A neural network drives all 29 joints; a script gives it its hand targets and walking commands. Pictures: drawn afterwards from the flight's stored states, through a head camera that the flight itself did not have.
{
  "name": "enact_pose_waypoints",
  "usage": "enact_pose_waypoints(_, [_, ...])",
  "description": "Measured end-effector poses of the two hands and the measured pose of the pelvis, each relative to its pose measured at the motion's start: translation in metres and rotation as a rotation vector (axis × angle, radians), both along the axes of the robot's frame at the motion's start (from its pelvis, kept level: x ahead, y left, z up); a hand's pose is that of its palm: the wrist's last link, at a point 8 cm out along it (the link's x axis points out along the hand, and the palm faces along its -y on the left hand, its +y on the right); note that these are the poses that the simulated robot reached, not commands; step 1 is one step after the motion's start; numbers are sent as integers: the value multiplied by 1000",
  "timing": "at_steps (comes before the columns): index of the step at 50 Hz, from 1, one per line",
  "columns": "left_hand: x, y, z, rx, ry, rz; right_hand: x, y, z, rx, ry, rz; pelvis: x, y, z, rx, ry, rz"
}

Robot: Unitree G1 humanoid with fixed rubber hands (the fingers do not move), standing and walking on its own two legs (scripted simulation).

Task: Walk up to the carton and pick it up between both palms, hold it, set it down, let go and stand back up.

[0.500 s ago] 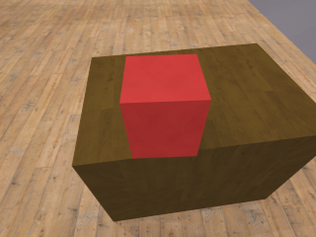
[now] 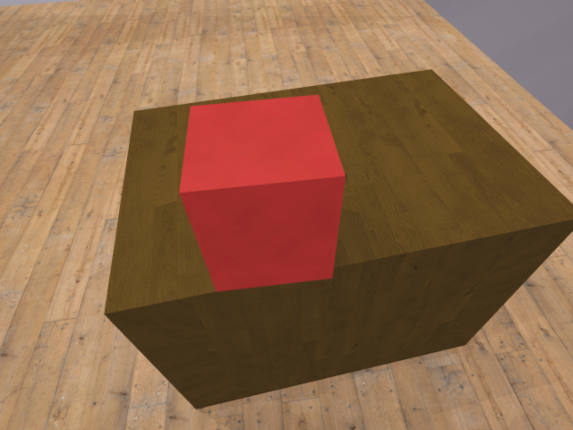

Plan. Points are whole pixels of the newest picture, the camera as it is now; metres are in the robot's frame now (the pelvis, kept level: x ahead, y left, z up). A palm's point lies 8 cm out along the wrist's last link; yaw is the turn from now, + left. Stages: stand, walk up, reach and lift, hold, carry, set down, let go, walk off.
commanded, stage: walk up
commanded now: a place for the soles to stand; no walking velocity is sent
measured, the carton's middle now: (265, 197) +0.46 +0.06 +0.05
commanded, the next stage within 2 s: reach and lift in 0.60 s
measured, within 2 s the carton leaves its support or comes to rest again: neither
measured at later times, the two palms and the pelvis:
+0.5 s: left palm out of the picture +0.03 +0.25 -0.12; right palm out of the picture +0.02 -0.27 -0.13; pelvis +0.01 -0.01 +0.00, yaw -2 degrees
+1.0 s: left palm out of the picture +0.12 +0.26 -0.09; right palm out of the picture +0.15 -0.25 -0.09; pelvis -0.04 -0.01 -0.01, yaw +7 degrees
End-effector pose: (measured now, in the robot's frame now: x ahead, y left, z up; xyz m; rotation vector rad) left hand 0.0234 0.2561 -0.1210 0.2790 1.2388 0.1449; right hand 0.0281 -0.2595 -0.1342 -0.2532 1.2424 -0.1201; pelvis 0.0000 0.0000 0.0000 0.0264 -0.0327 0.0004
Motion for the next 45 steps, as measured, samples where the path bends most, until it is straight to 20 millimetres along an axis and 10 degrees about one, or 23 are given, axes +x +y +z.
enact_pose_waypoints(15, [-2, -6, 1, 8, 25, 11, 12, -11, 3, -10, -12, 8, 5, -10, 2, -8, 11, -11])
enact_pose_waypoints(32, [13, -3, -4, 17, 45, -30, -18, -14, -3, -15, 56, -50, 6, -8, -2, 3, 20, -37])
enact_pose_waypoints(40, [132, 4, 4, -8, -58, 12, 114, -10, -4, 8, -225, 56, -34, -11, -28, -18, 63, 110])
enact_pose_waypoints(45, [133, 0, 31, -2, -101, -30, 143, 4, 34, 34, -376, 5, -35, -9, -21, -20, 2, 116])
